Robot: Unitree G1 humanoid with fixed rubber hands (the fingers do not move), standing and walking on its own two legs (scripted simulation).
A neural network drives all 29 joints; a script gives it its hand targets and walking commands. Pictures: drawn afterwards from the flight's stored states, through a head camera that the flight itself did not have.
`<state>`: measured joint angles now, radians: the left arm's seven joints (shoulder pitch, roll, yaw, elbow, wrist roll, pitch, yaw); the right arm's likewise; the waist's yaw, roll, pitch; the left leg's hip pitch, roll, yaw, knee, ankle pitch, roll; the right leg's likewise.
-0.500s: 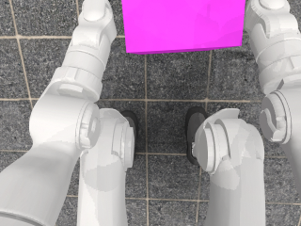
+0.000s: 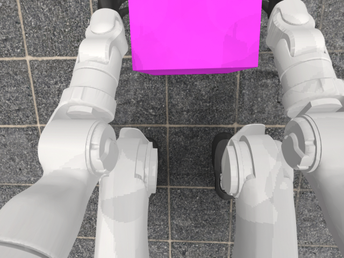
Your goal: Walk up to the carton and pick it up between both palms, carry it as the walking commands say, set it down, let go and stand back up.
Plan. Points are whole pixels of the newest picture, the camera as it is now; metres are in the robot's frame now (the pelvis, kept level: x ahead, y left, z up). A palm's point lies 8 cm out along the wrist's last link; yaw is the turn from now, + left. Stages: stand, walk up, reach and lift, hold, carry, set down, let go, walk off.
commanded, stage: reach and lift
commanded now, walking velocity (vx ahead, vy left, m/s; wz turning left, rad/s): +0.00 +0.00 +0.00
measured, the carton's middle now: (191, 20) +0.53 -0.03 -0.24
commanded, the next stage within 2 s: none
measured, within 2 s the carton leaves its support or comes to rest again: leaves its support in 0.14 s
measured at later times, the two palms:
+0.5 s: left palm out of the picture +0.53 +0.10 -0.11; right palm out of the picture +0.53 -0.19 -0.10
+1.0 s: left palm out of the picture +0.53 +0.10 -0.05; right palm out of the picture +0.53 -0.19 -0.05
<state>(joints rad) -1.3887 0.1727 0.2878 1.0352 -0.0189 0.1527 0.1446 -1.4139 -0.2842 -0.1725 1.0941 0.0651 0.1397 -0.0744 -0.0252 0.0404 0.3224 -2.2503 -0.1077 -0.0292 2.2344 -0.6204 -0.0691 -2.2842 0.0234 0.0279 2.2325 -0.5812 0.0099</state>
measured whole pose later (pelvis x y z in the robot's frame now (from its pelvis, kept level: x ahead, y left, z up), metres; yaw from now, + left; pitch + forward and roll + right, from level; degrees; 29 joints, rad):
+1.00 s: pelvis +0.00 +0.00 +0.06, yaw -1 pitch +44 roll +3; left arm -1.18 0.03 0.43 0.69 0.08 0.30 0.15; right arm -1.25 -0.16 -0.31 0.81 -0.09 0.30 -0.09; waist -0.01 0.02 0.04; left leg -2.18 -0.13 -0.05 2.01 -0.60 -0.09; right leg -2.23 0.11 0.07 2.01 -0.54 0.04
